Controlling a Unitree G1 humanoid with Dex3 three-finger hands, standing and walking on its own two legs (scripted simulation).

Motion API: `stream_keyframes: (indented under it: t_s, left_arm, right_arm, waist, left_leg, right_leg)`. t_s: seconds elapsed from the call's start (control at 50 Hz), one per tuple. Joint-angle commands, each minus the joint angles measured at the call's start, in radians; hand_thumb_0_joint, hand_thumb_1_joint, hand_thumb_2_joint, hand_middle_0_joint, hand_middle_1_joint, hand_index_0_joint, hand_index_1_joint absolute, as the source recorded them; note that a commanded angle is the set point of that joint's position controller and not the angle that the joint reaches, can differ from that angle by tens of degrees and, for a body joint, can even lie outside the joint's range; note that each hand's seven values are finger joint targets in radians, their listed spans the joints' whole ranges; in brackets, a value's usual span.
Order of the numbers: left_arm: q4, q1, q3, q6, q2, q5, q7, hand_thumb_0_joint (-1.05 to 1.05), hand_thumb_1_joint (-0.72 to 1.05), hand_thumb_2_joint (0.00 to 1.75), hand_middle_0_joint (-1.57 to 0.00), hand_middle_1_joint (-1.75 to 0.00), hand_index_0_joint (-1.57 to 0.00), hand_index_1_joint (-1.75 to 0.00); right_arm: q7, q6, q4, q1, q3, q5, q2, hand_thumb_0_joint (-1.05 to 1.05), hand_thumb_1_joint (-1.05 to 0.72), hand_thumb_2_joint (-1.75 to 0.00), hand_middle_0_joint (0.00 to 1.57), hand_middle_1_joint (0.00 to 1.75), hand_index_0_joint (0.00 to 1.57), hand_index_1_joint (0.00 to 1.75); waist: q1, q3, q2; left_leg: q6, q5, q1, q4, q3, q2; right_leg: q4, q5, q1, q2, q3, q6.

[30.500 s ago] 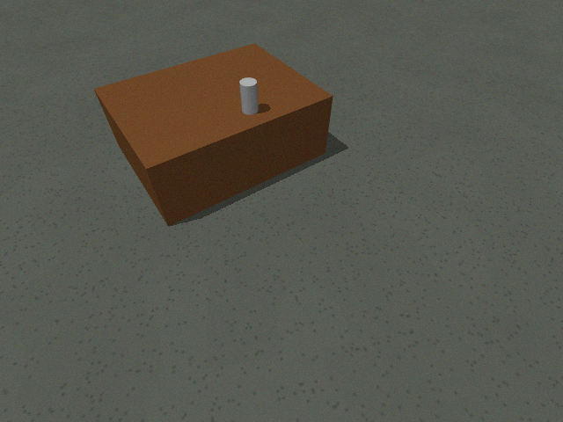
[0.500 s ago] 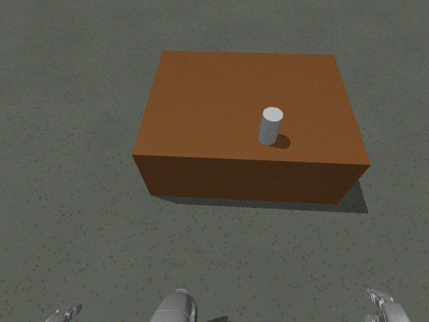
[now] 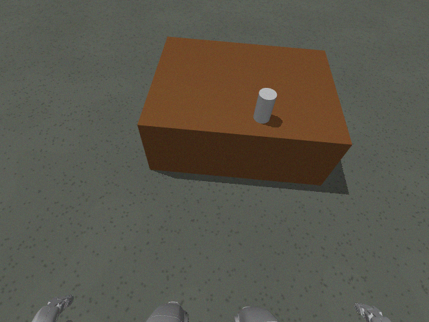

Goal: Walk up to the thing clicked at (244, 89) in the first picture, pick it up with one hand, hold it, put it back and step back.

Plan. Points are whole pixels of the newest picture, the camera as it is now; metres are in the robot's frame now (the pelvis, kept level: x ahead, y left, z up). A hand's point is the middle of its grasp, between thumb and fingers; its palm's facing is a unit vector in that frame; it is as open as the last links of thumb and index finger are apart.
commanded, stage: step back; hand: right
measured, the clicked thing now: (264, 106) +0.99 -0.18 -0.33
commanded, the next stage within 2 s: stand in 1.26 s
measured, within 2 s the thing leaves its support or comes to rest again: neither
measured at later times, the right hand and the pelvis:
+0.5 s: hand out of the picture -0.04 -0.28 -0.15, palm faces -0.09 +0.93 -0.35, open 7.4 cm; pelvis -0.11 -0.03 +0.00, yaw +2 degrees
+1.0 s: hand out of the picture +0.01 -0.27 -0.14, palm faces -0.10 +0.93 -0.37, open 7.4 cm; pelvis -0.09 -0.01 +0.01, yaw +5 degrees
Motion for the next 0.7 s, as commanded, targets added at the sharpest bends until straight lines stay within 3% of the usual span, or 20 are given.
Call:
stream_keyframes:
  t_s: [0.0, 0.06, 0.08, 0.1, 0.12, 0.14, 0.16, 0.2, 0.28, 0.36, 0.38, 0.4, 0.42, 0.44, 0.48, 0.56, 0.58, 0.6, 0.62, 0.68]
  left_arm:
    - [-0.048, 0.059, 0.047, -0.025, 0.161, 0.002, 0.003, 0.00, 0.90, 0.90, -0.20, -0.30, -0.20, -0.30]
    - [0.043, 0.184, 0.050, -0.044, 0.149, 0.007, 0.000, 0.00, 0.90, 0.90, -0.20, -0.30, -0.20, -0.30]
    - [0.045, 0.176, 0.063, -0.050, 0.186, 0.023, 0.004, 0.00, 0.90, 0.90, -0.20, -0.30, -0.20, -0.30]
    - [0.022, 0.170, 0.089, -0.052, 0.289, 0.040, 0.006, 0.00, 0.90, 0.90, -0.20, -0.30, -0.20, -0.30]
    - [-0.017, 0.081, 0.101, -0.048, 0.384, 0.037, 0.011, 0.00, 0.90, 0.90, -0.20, -0.30, -0.20, -0.30]
    - [-0.042, 0.016, 0.090, -0.057, 0.345, 0.028, 0.014, 0.00, 0.90, 0.90, -0.20, -0.30, -0.20, -0.30]
    - [-0.053, -0.052, 0.064, -0.067, 0.279, 0.021, 0.016, 0.00, 0.90, 0.90, -0.20, -0.30, -0.20, -0.30]
    - [-0.041, -0.051, 0.057, -0.079, 0.217, 0.029, 0.019, 0.00, 0.90, 0.90, -0.20, -0.30, -0.20, -0.30]
    - [-0.026, 0.035, 0.064, -0.090, 0.247, 0.036, 0.014, 0.00, 0.90, 0.90, -0.20, -0.30, -0.20, -0.30]
    - [-0.018, 0.003, 0.041, -0.075, 0.229, 0.014, 0.003, 0.00, 0.90, 0.90, -0.20, -0.30, -0.20, -0.30]
    - [-0.011, 0.030, 0.022, -0.071, 0.178, 0.015, 0.001, 0.00, 0.90, 0.90, -0.20, -0.30, -0.20, -0.30]
    - [-0.007, 0.039, 0.006, -0.072, 0.119, 0.004, -0.004, 0.00, 0.90, 0.90, -0.20, -0.30, -0.20, -0.30]
    - [0.015, -0.009, 0.021, -0.073, 0.169, -0.007, 0.000, 0.00, 0.90, 0.90, -0.20, -0.30, -0.20, -0.30]
    - [0.030, -0.011, 0.035, -0.076, 0.210, 0.001, -0.002, 0.00, 0.90, 0.90, -0.20, -0.30, -0.20, -0.30]
    - [0.045, 0.008, 0.029, -0.086, 0.169, -0.005, -0.011, 0.00, 0.90, 0.90, -0.20, -0.30, -0.20, -0.30]
    - [0.125, 0.101, 0.035, -0.109, 0.158, 0.006, -0.001, 0.00, 0.90, 0.90, -0.20, -0.30, -0.20, -0.30]
    - [0.122, 0.096, 0.047, -0.113, 0.213, 0.016, 0.004, 0.00, 0.90, 0.90, -0.20, -0.30, -0.20, -0.30]
    - [0.127, 0.109, 0.057, -0.115, 0.269, 0.022, 0.003, 0.00, 0.90, 0.90, -0.20, -0.30, -0.20, -0.30]
    - [0.099, 0.025, 0.061, -0.120, 0.286, 0.027, 0.004, 0.00, 0.90, 0.90, -0.20, -0.30, -0.20, -0.30]
    - [0.085, -0.016, 0.045, -0.136, 0.223, 0.017, 0.012, 0.00, 0.90, 0.90, -0.20, -0.30, -0.20, -0.30]
  right_arm:
    - [-0.023, -0.008, -0.074, 0.003, -0.088, -0.005, -0.304, 0.00, -0.90, -0.90, 0.20, 0.30, 0.20, 0.30]
    - [-0.012, 0.011, -0.068, -0.024, -0.081, 0.006, -0.296, 0.00, -0.90, -0.90, 0.20, 0.30, 0.20, 0.30]
    - [-0.008, 0.011, -0.072, -0.007, -0.066, 0.010, -0.250, 0.00, -0.90, -0.90, 0.20, 0.30, 0.20, 0.30]
    - [-0.009, 0.001, -0.108, -0.051, -0.047, 0.018, -0.179, 0.00, -0.90, -0.90, 0.20, 0.30, 0.20, 0.30]
    - [-0.027, 0.002, -0.111, -0.092, -0.065, 0.014, -0.202, 0.00, -0.90, -0.90, 0.20, 0.30, 0.20, 0.30]
    - [-0.027, 0.005, -0.095, -0.084, -0.077, 0.017, -0.243, 0.00, -0.90, -0.90, 0.20, 0.30, 0.20, 0.30]
    - [-0.024, 0.001, -0.061, -0.037, -0.070, 0.021, -0.238, 0.00, -0.90, -0.90, 0.20, 0.30, 0.20, 0.30]
    - [-0.017, -0.013, -0.029, 0.017, -0.056, 0.025, -0.207, 0.00, -0.90, -0.90, 0.20, 0.30, 0.20, 0.30]
    - [-0.001, -0.025, -0.026, -0.012, -0.054, 0.009, -0.201, 0.00, -0.90, -0.90, 0.20, 0.30, 0.20, 0.30]
    - [0.007, -0.044, 0.041, 0.077, -0.064, 0.004, -0.180, 0.00, -0.90, -0.90, 0.20, 0.30, 0.20, 0.30]
    - [0.004, -0.052, 0.060, 0.096, -0.075, -0.002, -0.200, 0.00, -0.90, -0.90, 0.20, 0.30, 0.20, 0.30]
    - [0.002, -0.060, 0.056, 0.086, -0.083, -0.011, -0.254, 0.00, -0.90, -0.90, 0.20, 0.30, 0.20, 0.30]
    - [0.008, -0.061, 0.046, 0.047, -0.086, -0.001, -0.322, 0.00, -0.90, -0.90, 0.20, 0.30, 0.20, 0.30]
    - [0.012, -0.064, 0.038, 0.014, -0.085, -0.003, -0.316, 0.00, -0.90, -0.90, 0.20, 0.30, 0.20, 0.30]
    - [0.010, -0.072, 0.042, -0.009, -0.065, -0.007, -0.261, 0.00, -0.90, -0.90, 0.20, 0.30, 0.20, 0.30]
    - [0.021, -0.047, 0.058, -0.040, -0.047, 0.011, -0.201, 0.00, -0.90, -0.90, 0.20, 0.30, 0.20, 0.30]
    - [0.021, -0.045, 0.049, -0.032, -0.040, 0.016, -0.161, 0.00, -0.90, -0.90, 0.20, 0.30, 0.20, 0.30]
    - [0.015, -0.042, 0.051, -0.040, -0.043, 0.013, -0.164, 0.00, -0.90, -0.90, 0.20, 0.30, 0.20, 0.30]
    - [0.012, -0.041, 0.068, -0.015, -0.054, 0.009, -0.193, 0.00, -0.90, -0.90, 0.20, 0.30, 0.20, 0.30]
    - [0.015, -0.055, 0.090, 0.031, -0.052, 0.014, -0.181, 0.00, -0.90, -0.90, 0.20, 0.30, 0.20, 0.30]
  waist:
    - [-0.018, -0.223, 0.219]
    - [0.023, -0.271, 0.202]
    - [0.021, -0.247, 0.126]
    - [0.050, -0.175, -0.154]
    - [0.083, -0.108, -0.251]
    - [0.039, -0.041, -0.166]
    - [-0.008, -0.025, -0.069]
    - [-0.025, -0.082, -0.086]
    - [0.045, -0.116, -0.161]
    - [-0.008, -0.136, -0.131]
    - [-0.012, -0.156, -0.057]
    - [-0.011, -0.152, 0.123]
    - [-0.020, -0.134, 0.166]
    - [-0.012, -0.081, 0.118]
    - [0.005, -0.070, 0.112]
    - [0.053, -0.119, 0.127]
    - [0.054, -0.107, -0.001]
    - [0.063, -0.093, -0.102]
    - [0.034, -0.043, -0.104]
    - [0.012, -0.049, -0.054]
  left_leg:
    - [0.202, 0.124, 0.197, -0.179, -0.250, 0.243]
    - [0.124, 0.005, 0.110, -0.097, -0.145, 0.156]
    - [0.075, -0.089, -0.025, -0.016, -0.111, 0.101]
    - [0.001, -0.276, -0.273, 0.169, -0.063, -0.080]
    - [-0.040, -0.404, -0.192, 0.373, -0.129, -0.086]
    - [-0.041, -0.362, -0.147, 0.498, -0.207, -0.057]
    - [-0.032, -0.297, -0.145, 0.525, -0.191, -0.092]
    - [-0.024, -0.225, -0.143, 0.496, -0.129, -0.110]
    - [-0.040, -0.279, -0.119, 0.218, -0.059, -0.041]
    - [-0.015, -0.148, 0.214, -0.187, 0.027, -0.070]
    - [0.002, -0.141, 0.321, -0.238, -0.050, -0.044]
    - [0.075, -0.349, 0.344, -0.313, -0.368, 0.135]
    - [0.187, -0.604, 0.120, -0.389, -0.531, 0.278]
    - [0.208, -0.623, 0.007, -0.408, -0.524, 0.284]
    - [0.168, -0.461, 0.062, -0.364, -0.396, 0.210]
    - [0.054, -0.283, -0.098, -0.217, -0.181, 0.096]
    - [0.009, -0.312, -0.198, -0.117, -0.135, 0.017]
    - [-0.008, -0.344, -0.180, 0.058, -0.093, -0.069]
    - [-0.019, -0.321, -0.136, 0.194, -0.088, -0.050]
    - [-0.017, -0.247, -0.105, 0.175, -0.124, -0.002]
  right_leg:
    - [-0.318, -0.002, 0.056, -0.071, -0.066, -0.010]
    - [-0.698, 0.185, 0.269, -0.040, -0.167, -0.047]
    - [-0.709, 0.177, 0.337, -0.092, -0.067, -0.074]
    - [-0.776, 0.039, 0.308, -0.313, 0.296, -0.158]
    - [-0.856, -0.005, 0.002, -0.518, 0.488, -0.315]
    - [-0.860, 0.010, -0.103, -0.516, 0.442, -0.317]
    - [-0.769, 0.192, -0.056, -0.407, 0.254, -0.259]
    - [-0.685, 0.374, 0.069, -0.300, 0.094, -0.190]
    - [-0.692, 0.204, 0.217, -0.320, 0.126, -0.204]
    - [-0.638, 0.078, 0.066, -0.303, 0.088, -0.166]
    - [-0.552, 0.104, -0.002, -0.271, 0.051, -0.137]
    - [-0.454, 0.031, -0.147, -0.174, -0.025, -0.071]
    - [-0.331, -0.048, -0.042, -0.112, -0.124, -0.045]
    - [-0.246, -0.057, 0.017, -0.131, -0.070, -0.043]
    - [-0.329, 0.008, 0.013, -0.137, -0.077, -0.049]
    - [-0.670, 0.192, 0.366, -0.081, -0.132, -0.058]
    - [-0.751, 0.043, 0.383, -0.184, 0.068, -0.098]
    - [-0.881, -0.252, 0.275, -0.343, 0.299, -0.168]
    - [-0.928, -0.326, 0.163, -0.448, 0.374, -0.232]
    - [-0.860, 0.009, 0.192, -0.400, 0.223, -0.218]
